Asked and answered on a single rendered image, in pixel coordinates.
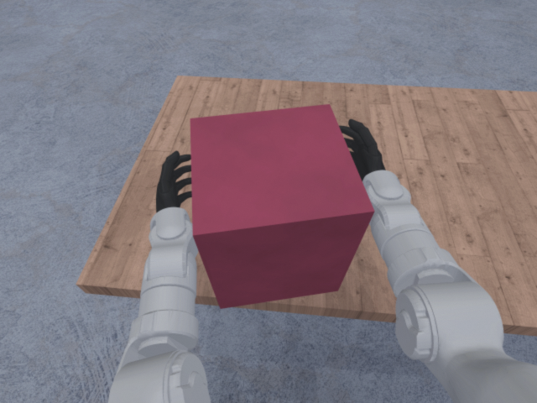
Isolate right robot hand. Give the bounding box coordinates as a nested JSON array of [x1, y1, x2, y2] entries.
[[339, 119, 385, 181]]

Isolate right robot upper arm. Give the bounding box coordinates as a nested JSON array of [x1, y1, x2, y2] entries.
[[395, 281, 537, 403]]

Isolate left robot hand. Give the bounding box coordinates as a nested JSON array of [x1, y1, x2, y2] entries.
[[156, 150, 192, 213]]

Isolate robot left forearm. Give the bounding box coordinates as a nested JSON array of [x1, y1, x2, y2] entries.
[[108, 207, 199, 403]]

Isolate robot right forearm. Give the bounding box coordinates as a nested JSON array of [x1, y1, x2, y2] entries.
[[362, 170, 503, 334]]

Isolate carton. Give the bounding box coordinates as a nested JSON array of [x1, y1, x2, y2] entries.
[[190, 104, 374, 309]]

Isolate table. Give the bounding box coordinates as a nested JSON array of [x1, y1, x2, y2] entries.
[[76, 76, 537, 337]]

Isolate left robot upper arm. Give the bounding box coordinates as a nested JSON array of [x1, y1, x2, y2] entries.
[[109, 349, 211, 403]]

